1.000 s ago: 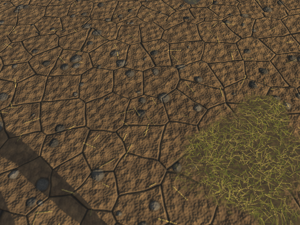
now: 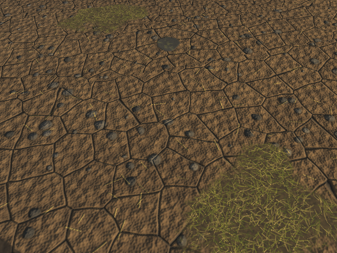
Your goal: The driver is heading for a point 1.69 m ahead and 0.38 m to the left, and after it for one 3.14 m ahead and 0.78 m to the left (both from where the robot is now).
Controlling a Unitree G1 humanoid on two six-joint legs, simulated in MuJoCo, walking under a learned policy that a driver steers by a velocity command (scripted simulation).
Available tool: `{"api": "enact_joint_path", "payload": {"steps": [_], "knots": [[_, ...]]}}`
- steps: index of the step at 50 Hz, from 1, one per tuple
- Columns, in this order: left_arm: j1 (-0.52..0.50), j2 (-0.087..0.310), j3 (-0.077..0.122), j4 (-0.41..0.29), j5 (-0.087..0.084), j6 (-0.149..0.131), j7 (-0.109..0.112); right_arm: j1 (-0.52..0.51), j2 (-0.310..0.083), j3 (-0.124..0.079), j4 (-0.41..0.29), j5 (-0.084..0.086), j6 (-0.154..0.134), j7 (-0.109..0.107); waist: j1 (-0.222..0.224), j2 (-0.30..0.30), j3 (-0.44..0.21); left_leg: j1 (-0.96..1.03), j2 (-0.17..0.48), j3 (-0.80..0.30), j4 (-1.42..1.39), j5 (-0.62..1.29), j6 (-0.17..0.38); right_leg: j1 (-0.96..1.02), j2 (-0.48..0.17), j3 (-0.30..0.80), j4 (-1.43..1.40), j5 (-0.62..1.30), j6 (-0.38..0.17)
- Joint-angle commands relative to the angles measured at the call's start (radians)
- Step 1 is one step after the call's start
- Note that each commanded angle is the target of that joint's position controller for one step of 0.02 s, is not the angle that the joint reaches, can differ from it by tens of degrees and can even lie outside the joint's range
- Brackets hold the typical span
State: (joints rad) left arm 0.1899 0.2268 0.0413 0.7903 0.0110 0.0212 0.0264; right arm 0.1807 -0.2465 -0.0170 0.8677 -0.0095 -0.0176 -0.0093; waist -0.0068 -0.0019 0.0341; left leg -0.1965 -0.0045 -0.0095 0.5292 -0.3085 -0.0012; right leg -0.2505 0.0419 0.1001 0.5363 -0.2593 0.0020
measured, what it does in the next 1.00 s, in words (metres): lifts its left foot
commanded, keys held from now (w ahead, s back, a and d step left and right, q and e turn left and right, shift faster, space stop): no key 0.62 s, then w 0.32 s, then w+q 0.06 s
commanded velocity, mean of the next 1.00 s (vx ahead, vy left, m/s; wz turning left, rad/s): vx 0.10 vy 0.00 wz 0.00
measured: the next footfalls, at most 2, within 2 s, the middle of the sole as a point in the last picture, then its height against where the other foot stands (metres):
left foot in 1.38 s outside the picture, level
right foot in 1.86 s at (170, 194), level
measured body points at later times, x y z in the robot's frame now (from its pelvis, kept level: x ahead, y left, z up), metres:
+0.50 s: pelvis +0.00 +0.01 +0.00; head +0.01 +0.01 +0.45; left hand +0.07 +0.27 -0.14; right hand +0.06 -0.25 -0.14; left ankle -0.01 +0.12 -0.73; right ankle +0.02 -0.12 -0.73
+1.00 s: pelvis +0.08 -0.03 +0.00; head +0.08 -0.05 +0.45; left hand +0.09 +0.24 -0.13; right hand +0.11 -0.30 -0.15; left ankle +0.00 +0.11 -0.67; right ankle +0.05 -0.13 -0.73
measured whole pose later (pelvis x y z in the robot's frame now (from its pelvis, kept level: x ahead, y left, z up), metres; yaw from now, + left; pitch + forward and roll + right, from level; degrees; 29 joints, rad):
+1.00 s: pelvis +0.08 -0.03 +0.00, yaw +1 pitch +0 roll +0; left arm 0.30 0.23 0.05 1.08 -0.01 -0.10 -0.01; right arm 0.32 -0.28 -0.04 1.00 0.05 -0.06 -0.01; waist 0.01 0.04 -0.01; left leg -0.35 0.00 -0.05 1.00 -0.42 0.06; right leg -0.19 0.02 -0.04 0.48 -0.31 -0.05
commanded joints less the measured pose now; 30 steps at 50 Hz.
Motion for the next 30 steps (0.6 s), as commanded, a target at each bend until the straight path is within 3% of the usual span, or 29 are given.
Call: {"api": "enact_joint_path", "payload": {"steps": [1, 16, 30], "knots": [[-0.007, 0.114, 0.029, -0.035, -0.001, -0.011, 0.007, -0.001, -0.108, -0.023, -0.028, 0.001, -0.012, -0.005, 0.001, 0.000, -0.046, -0.039, 0.047, -0.048, -0.099, 0.135, 0.017, 0.066, -0.062, 0.060, -0.075, 0.214, -0.031], [-0.008, 0.108, 0.026, 0.119, -0.006, -0.011, 0.017, 0.035, -0.103, -0.017, 0.083, 0.004, -0.012, -0.014, -0.001, 0.000, -0.016, -0.035, 0.038, -0.045, -0.144, 0.110, 0.025, 0.083, -0.049, 0.033, -0.106, 0.195, -0.014], [0.009, 0.100, 0.013, 0.239, -0.009, -0.012, 0.023, 0.082, -0.087, -0.007, 0.142, 0.005, -0.010, -0.018, 0.001, 0.006, 0.001, -0.027, 0.032, -0.044, -0.165, 0.116, 0.034, 0.074, -0.045, 0.014, -0.124, 0.176, -0.005]]}}
Velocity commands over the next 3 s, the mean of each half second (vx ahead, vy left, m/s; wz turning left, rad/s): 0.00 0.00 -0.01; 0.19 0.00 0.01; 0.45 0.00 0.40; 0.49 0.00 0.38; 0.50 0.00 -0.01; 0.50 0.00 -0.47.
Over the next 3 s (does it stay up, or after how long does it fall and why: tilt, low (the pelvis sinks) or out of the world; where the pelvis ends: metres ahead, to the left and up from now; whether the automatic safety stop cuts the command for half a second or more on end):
stays up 1.16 0.29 -0.02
